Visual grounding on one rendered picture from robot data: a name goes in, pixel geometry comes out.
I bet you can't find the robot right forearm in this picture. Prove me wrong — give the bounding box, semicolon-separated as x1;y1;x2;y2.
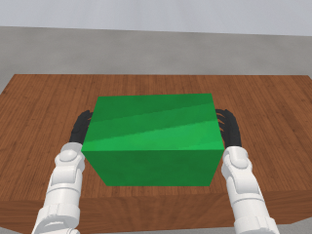
221;146;280;234

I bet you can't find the robot left hand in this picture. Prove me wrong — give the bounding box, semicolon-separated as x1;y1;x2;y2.
69;109;94;145

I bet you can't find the robot right hand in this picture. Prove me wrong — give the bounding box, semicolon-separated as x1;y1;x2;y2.
215;109;242;149

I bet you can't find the pedestal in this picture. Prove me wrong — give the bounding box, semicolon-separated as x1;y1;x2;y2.
0;74;312;234

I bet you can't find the robot left forearm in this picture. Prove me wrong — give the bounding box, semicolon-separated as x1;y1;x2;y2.
31;142;85;234

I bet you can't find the carton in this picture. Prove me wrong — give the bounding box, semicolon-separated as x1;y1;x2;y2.
81;93;224;186

